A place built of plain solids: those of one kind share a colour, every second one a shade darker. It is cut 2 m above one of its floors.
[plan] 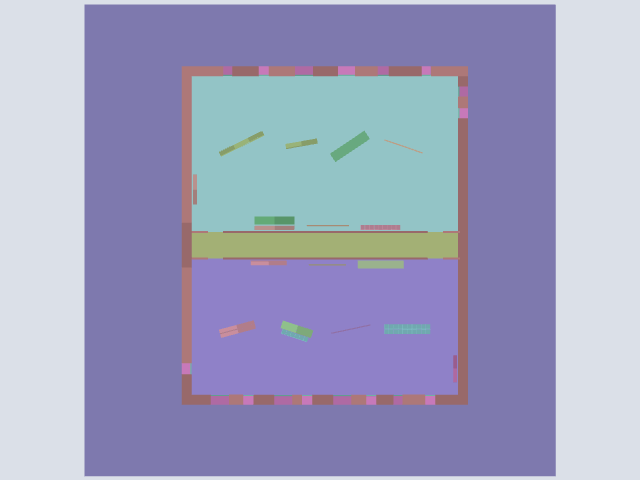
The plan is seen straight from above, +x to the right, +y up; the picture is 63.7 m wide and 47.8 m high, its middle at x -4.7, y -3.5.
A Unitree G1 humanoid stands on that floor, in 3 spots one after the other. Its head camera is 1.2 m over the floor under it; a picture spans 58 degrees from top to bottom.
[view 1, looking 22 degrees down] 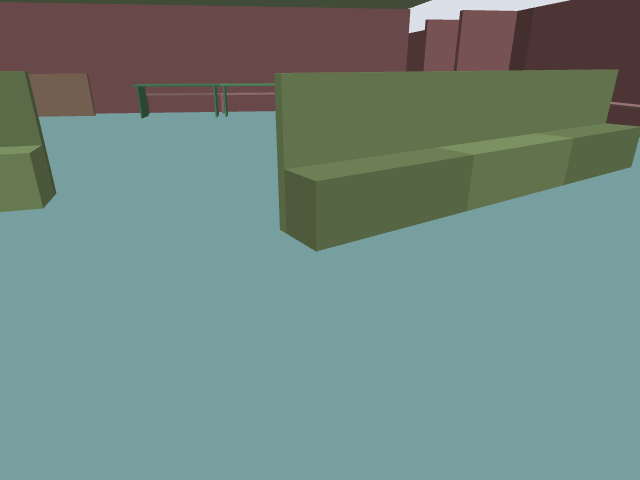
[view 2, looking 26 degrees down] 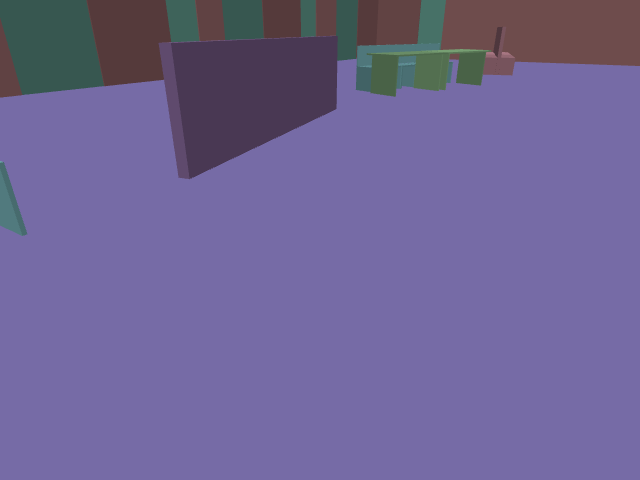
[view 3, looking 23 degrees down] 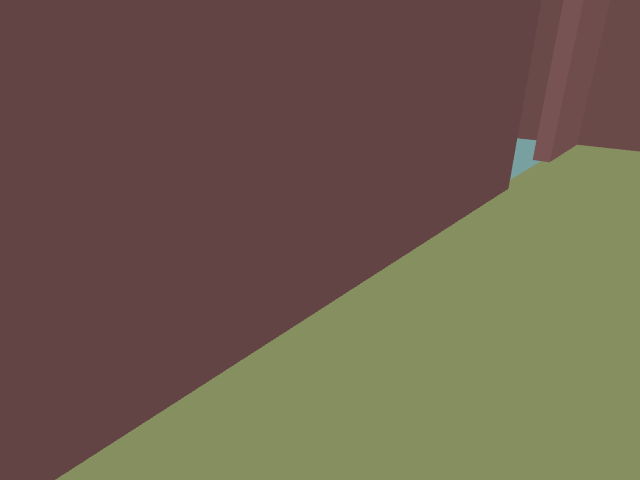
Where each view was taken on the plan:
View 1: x -10.11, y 10.10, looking -98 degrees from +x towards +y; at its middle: seat_settle_sto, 2.99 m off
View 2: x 2.79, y -8.92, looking -147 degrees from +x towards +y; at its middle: floor_study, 2.74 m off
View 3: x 1.69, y -4.02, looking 40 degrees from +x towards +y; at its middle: wall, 2.07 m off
